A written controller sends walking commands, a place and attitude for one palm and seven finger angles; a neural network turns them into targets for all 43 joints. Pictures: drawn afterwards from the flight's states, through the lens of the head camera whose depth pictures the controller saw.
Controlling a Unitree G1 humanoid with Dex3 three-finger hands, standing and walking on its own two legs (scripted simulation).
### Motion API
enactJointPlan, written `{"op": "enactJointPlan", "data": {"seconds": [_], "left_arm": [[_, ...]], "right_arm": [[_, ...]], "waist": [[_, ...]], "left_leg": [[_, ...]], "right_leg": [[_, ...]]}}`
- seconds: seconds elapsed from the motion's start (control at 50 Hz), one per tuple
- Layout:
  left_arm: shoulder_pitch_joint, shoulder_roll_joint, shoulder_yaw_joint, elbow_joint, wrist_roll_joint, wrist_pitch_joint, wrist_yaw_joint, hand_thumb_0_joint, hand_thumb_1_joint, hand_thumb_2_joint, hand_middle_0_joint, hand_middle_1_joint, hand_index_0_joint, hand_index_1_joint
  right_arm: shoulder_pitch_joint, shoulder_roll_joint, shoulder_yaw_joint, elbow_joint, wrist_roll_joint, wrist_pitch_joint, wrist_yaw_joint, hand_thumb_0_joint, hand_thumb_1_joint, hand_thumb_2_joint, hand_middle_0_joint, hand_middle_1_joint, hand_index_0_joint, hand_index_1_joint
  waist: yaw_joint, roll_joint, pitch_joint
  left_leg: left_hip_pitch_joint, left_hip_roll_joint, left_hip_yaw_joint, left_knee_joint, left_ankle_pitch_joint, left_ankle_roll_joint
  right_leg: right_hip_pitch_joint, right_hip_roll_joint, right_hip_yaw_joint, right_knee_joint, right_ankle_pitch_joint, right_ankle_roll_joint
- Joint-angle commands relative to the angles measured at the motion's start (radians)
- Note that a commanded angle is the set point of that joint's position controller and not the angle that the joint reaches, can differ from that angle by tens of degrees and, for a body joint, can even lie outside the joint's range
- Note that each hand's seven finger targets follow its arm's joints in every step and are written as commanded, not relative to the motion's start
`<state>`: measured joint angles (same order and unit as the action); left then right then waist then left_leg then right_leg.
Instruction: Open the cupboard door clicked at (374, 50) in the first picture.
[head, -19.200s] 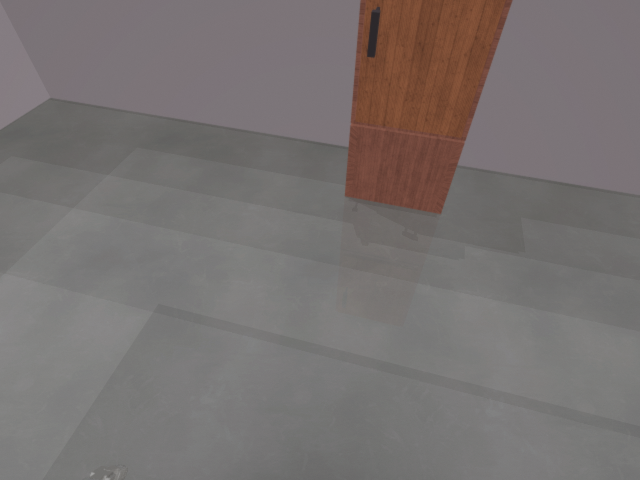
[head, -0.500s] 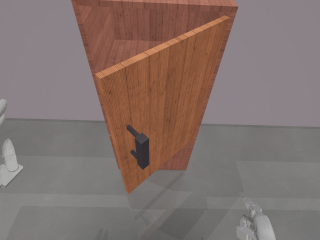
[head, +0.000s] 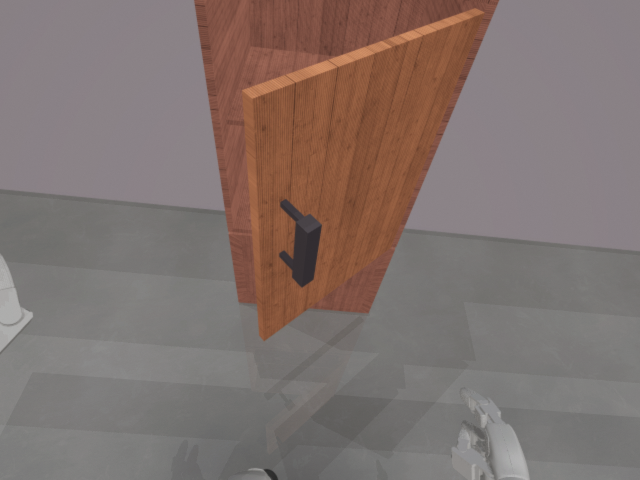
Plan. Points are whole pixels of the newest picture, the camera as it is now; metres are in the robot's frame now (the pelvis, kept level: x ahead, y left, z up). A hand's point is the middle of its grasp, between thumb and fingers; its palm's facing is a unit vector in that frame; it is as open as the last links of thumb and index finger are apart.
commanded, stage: step back with the hand held close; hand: left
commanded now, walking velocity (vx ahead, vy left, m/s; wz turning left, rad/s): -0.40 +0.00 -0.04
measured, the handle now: (295, 243) +0.43 +0.07 +0.01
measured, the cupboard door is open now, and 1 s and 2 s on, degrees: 44 44 44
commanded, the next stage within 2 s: stop stepping back and stand still in 0.06 s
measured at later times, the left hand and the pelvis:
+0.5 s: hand (24, 462) +0.11 +0.23 +0.16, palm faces +0.41 -0.82 -0.41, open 7.4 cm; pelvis -0.11 -0.03 -0.01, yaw -3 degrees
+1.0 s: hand out of the picture +0.07 +0.23 +0.16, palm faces +0.42 -0.80 -0.44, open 7.4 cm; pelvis -0.15 -0.02 -0.01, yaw -2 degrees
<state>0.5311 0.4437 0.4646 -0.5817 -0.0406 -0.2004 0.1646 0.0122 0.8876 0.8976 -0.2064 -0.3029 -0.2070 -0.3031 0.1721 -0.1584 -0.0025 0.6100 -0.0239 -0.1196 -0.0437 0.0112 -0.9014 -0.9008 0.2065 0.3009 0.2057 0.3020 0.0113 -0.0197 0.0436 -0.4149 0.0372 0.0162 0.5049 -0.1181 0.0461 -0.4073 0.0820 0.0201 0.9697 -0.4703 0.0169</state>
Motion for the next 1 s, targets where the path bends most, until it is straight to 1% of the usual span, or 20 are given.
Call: {"op": "enactJointPlan", "data": {"seconds": [0.0,0.12,0.16,0.2,0.22,0.26,0.32,0.38,0.46,0.52,0.58,0.6,0.64,0.66,0.7,0.74,0.82,0.88,0.92,0.98], "left_arm": [[-0.021,0.113,0.046,-0.225,-0.016,-0.04,0.012,0.0,0.9,0.9,-0.2,-0.3,-0.2,-0.3],[0.033,0.178,0.111,-0.236,-0.045,-0.039,-0.005,0.0,0.9,0.9,-0.2,-0.3,-0.2,-0.3],[0.067,0.217,0.143,-0.242,-0.052,-0.055,-0.02,0.0,0.9,0.9,-0.2,-0.3,-0.2,-0.3],[0.089,0.269,0.192,-0.213,-0.054,-0.067,-0.005,0.0,0.9,0.9,-0.2,-0.3,-0.2,-0.3],[0.09,0.22,0.145,-0.18,-0.048,-0.056,-0.003,0.0,0.9,0.9,-0.2,-0.3,-0.2,-0.3],[0.12,0.207,0.156,-0.125,-0.027,-0.024,0.005,0.0,0.9,0.9,-0.2,-0.3,-0.2,-0.3],[0.021,0.168,0.104,-0.068,-0.016,-0.015,0.017,0.0,0.9,0.9,-0.2,-0.3,-0.2,-0.3],[-0.069,0.161,0.056,-0.051,-0.014,-0.018,0.021,0.0,0.9,0.9,-0.2,-0.3,-0.2,-0.3],[-0.045,0.166,0.052,-0.145,0.001,-0.048,0.018,0.0,0.9,0.9,-0.2,-0.3,-0.2,-0.3],[-0.02,0.167,0.079,-0.148,0.006,-0.054,0.019,0.0,0.9,0.9,-0.2,-0.3,-0.2,-0.3],[0.022,0.18,0.114,-0.109,0.011,-0.05,0.022,0.0,0.9,0.9,-0.2,-0.3,-0.2,-0.3],[0.04,0.153,0.095,-0.089,0.009,-0.048,0.019,0.0,0.9,0.9,-0.2,-0.3,-0.2,-0.3],[0.037,0.157,0.092,-0.067,0.008,-0.051,0.013,0.0,0.9,0.9,-0.2,-0.3,-0.2,-0.3],[-0.013,0.153,0.086,-0.075,0.002,-0.06,0.014,0.0,0.9,0.9,-0.2,-0.3,-0.2,-0.3],[-0.101,0.137,0.061,-0.02,0.007,-0.08,0.013,0.0,0.9,0.9,-0.2,-0.3,-0.2,-0.3],[-0.143,0.122,0.025,0.02,0.024,-0.081,0.006,0.0,0.9,0.9,-0.2,-0.3,-0.2,-0.3],[-0.155,0.128,0.024,-0.053,0.021,-0.077,0.02,0.0,0.9,0.9,-0.2,-0.3,-0.2,-0.3],[-0.121,0.146,0.057,-0.147,0.008,-0.083,0.021,0.0,0.9,0.9,-0.2,-0.3,-0.2,-0.3],[-0.06,0.15,0.086,-0.12,0.008,-0.077,0.012,0.0,0.9,0.9,-0.2,-0.3,-0.2,-0.3],[-0.05,0.151,0.091,-0.144,0.014,-0.079,0.008,0.0,0.9,0.9,-0.2,-0.3,-0.2,-0.3]], "right_arm": [[-0.054,-0.169,-0.06,-0.102,0.005,-0.066,-0.005,0.0,-0.9,-0.9,0.2,0.3,0.2,0.3],[-0.075,-0.165,-0.046,-0.119,-0.002,-0.04,-0.002,0.0,-0.9,-0.9,0.2,0.3,0.2,0.3],[-0.081,-0.159,-0.042,-0.139,0.006,-0.012,0.004,0.0,-0.9,-0.9,0.2,0.3,0.2,0.3],[-0.086,-0.146,-0.028,-0.153,0.014,0.008,0.001,0.0,-0.9,-0.9,0.2,0.3,0.2,0.3],[-0.089,-0.152,-0.033,-0.151,0.031,0.009,-0.005,0.0,-0.9,-0.9,0.2,0.3,0.2,0.3],[-0.073,-0.135,-0.018,-0.158,0.04,0.012,-0.012,0.0,-0.9,-0.9,0.2,0.3,0.2,0.3],[-0.071,-0.156,-0.012,-0.147,0.034,0.01,-0.032,0.0,-0.9,-0.9,0.2,0.3,0.2,0.3],[-0.048,-0.189,-0.036,-0.131,0.036,-0.006,-0.04,0.0,-0.9,-0.9,0.2,0.3,0.2,0.3],[-0.018,-0.185,-0.03,-0.147,0.027,-0.024,-0.031,0.0,-0.9,-0.9,0.2,0.3,0.2,0.3],[-0.041,-0.178,-0.034,-0.138,0.014,-0.053,-0.031,0.0,-0.9,-0.9,0.2,0.3,0.2,0.3],[-0.039,-0.179,-0.042,-0.146,0.013,-0.045,-0.038,0.0,-0.9,-0.9,0.2,0.3,0.2,0.3],[-0.033,-0.172,-0.047,-0.149,0.015,-0.039,-0.038,0.0,-0.9,-0.9,0.2,0.3,0.2,0.3],[-0.022,-0.165,-0.06,-0.142,0.011,-0.016,-0.033,0.0,-0.9,-0.9,0.2,0.3,0.2,0.3],[-0.013,-0.179,-0.065,-0.124,0.011,-0.019,-0.028,0.0,-0.9,-0.9,0.2,0.3,0.2,0.3],[0.008,-0.171,-0.045,-0.095,0.006,-0.035,-0.023,0.0,-0.9,-0.9,0.2,0.3,0.2,0.3],[-0.007,-0.157,-0.036,-0.091,0.013,-0.037,-0.035,0.0,-0.9,-0.9,0.2,0.3,0.2,0.3],[-0.027,-0.157,-0.036,-0.1,0.01,-0.068,-0.053,0.0,-0.9,-0.9,0.2,0.3,0.2,0.3],[-0.021,-0.19,-0.048,-0.129,0.02,-0.073,-0.05,0.0,-0.9,-0.9,0.2,0.3,0.2,0.3],[-0.015,-0.164,-0.035,-0.113,0.019,-0.07,-0.041,0.0,-0.9,-0.9,0.2,0.3,0.2,0.3],[-0.021,-0.164,-0.032,-0.114,0.022,-0.086,-0.034,0.0,-0.9,-0.9,0.2,0.3,0.2,0.3]], "waist": [[-0.019,0.242,-0.209],[0.003,0.274,-0.277],[0.002,0.161,-0.248],[0.0,-0.049,-0.217],[0.012,-0.155,-0.191],[-0.011,-0.159,-0.206],[-0.024,-0.051,-0.134],[-0.036,-0.054,-0.12],[-0.023,0.218,-0.168],[-0.015,0.216,-0.075],[-0.015,0.215,-0.052],[-0.016,0.126,-0.056],[-0.017,-0.163,-0.025],[-0.017,-0.196,0.001],[-0.039,-0.03,-0.015],[-0.035,-0.06,0.007],[-0.011,-0.036,-0.033],[-0.006,0.166,-0.101],[-0.01,0.215,-0.098],[-0.007,0.174,-0.078]], "left_leg": [[0.239,0.241,-0.222,-0.261,0.09,0.093],[0.247,0.179,-0.123,-0.279,0.061,0.022],[0.263,0.09,-0.026,-0.149,-0.023,-0.03],[0.183,-0.021,0.052,0.193,-0.187,-0.081],[0.018,-0.067,0.004,0.372,-0.255,-0.072],[-0.138,-0.027,-0.02,0.387,-0.253,-0.055],[0.003,-0.03,0.031,0.17,-0.173,-0.038],[0.215,-0.019,0.015,-0.034,0.018,-0.002],[0.301,0.117,-0.214,-0.116,0.323,0.052],[0.03,0.173,-0.287,-0.327,-0.37,0.074],[-0.146,0.096,-0.17,-0.299,-0.581,0.016],[-0.151,0.045,-0.129,-0.204,-0.552,-0.009],[-0.15,-0.052,-0.015,0.319,-0.31,-0.043],[-0.221,-0.042,-0.028,0.516,-0.272,-0.049],[-0.194,0.018,-0.071,0.537,-0.271,-0.042],[-0.066,0.022,-0.001,0.352,-0.213,-0.031],[0.202,-0.023,0.079,-0.013,-0.158,-0.014],[0.328,0.152,-0.177,-0.105,0.025,0.051],[0.206,0.174,-0.209,-0.163,0.014,0.067],[0.157,0.125,-0.091,-0.107,0.065,0.027]], "right_leg": [[0.032,-0.019,-0.022,-0.09,-0.054,0.008],[0.246,-0.003,-0.084,-0.534,0.079,-0.026],[0.236,-0.075,-0.04,-0.748,0.236,-0.044],[0.093,-0.337,0.155,-0.777,0.398,-0.118],[0.153,-0.371,0.204,-0.702,0.637,-0.124],[0.345,-0.345,0.114,-0.54,1.003,-0.104],[0.286,-0.32,0.103,-0.541,0.902,-0.106],[0.212,-0.262,0.067,-0.511,0.734,-0.029],[0.138,-0.095,-0.039,-0.372,0.249,0.006],[0.237,-0.077,-0.049,-0.339,0.01,-0.017],[0.374,-0.067,-0.078,-0.482,0.022,-0.05],[0.361,-0.086,-0.03,-0.55,-0.042,-0.072],[0.17,-0.353,0.43,-0.81,-0.34,-0.215],[0.17,-0.437,0.513,-0.841,-0.226,-0.263],[0.138,-0.412,0.356,-0.776,-0.082,-0.228],[0.079,-0.333,0.201,-0.749,-0.007,-0.178],[0.099,-0.26,0.112,-0.656,0.062,-0.127],[0.066,-0.11,-0.008,-0.412,0.225,-0.022],[0.144,-0.075,-0.061,-0.375,0.162,-0.001],[0.216,-0.085,-0.062,-0.478,0.265,-0.007]]}}
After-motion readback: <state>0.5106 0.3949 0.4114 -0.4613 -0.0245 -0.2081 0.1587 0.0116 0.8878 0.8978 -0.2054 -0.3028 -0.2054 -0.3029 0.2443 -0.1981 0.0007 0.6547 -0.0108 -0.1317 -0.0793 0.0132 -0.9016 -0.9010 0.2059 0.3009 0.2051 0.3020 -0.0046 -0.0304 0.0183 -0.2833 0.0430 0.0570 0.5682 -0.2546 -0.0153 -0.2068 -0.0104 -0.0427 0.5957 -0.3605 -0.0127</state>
